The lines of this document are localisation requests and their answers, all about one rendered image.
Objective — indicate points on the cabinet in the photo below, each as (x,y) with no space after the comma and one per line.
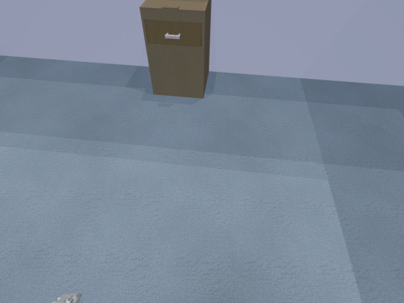
(178,70)

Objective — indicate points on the handle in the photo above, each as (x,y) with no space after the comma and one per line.
(167,36)
(168,8)

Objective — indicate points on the drawer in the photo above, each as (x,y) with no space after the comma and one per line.
(191,32)

